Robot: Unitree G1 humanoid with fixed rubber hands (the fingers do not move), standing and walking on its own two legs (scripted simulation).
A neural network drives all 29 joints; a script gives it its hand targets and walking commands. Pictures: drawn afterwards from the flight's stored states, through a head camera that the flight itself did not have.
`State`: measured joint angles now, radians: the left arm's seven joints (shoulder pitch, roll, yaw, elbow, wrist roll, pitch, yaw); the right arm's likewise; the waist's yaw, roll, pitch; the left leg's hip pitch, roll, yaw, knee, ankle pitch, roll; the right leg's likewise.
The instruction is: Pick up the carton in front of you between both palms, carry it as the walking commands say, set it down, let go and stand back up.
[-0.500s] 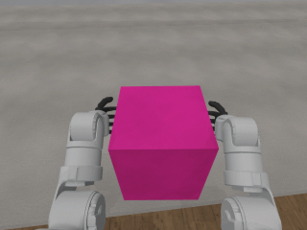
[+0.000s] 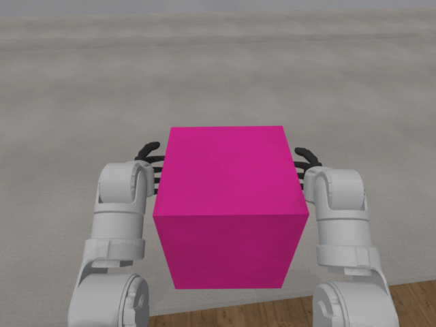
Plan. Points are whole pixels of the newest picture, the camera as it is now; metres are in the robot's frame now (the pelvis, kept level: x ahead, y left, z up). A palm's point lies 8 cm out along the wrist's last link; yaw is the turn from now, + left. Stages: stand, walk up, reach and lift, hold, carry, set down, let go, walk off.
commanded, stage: carry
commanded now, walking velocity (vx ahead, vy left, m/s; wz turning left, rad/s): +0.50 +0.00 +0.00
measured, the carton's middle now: (227, 209) +0.33 +0.00 +0.05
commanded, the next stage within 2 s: none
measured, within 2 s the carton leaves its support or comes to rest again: neither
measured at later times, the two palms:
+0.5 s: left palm (178, 125) +0.50 +0.11 +0.13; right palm (313, 127) +0.51 -0.19 +0.12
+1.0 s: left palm (194, 78) +0.79 +0.10 +0.10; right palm (294, 83) +0.76 -0.20 +0.10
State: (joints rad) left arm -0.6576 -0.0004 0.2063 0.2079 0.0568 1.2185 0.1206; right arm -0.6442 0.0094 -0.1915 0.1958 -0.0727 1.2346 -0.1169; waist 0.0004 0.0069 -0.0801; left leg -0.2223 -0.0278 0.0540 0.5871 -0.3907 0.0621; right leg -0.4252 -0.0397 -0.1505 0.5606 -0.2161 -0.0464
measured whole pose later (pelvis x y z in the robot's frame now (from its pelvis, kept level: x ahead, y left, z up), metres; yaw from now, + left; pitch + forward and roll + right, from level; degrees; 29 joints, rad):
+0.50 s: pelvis +0.15 -0.05 +0.01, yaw -1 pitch +5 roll +1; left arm -0.65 -0.02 0.22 0.08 0.05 1.21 0.13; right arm -0.67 0.00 -0.20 0.09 -0.05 1.23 -0.12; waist 0.04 0.01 -0.02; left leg -0.67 0.04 0.02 0.91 -0.26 0.02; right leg -0.25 0.04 -0.09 0.48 -0.32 -0.10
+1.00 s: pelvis +0.41 -0.02 -0.02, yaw +0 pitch +5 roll +0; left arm -0.63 -0.03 0.25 -0.03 0.08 1.21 0.12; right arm -0.65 0.01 -0.18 0.06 -0.02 1.18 -0.14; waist -0.12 -0.02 0.00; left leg -0.27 -0.06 0.06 0.70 -0.52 0.09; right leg -0.74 -0.04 0.01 0.83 0.02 -0.02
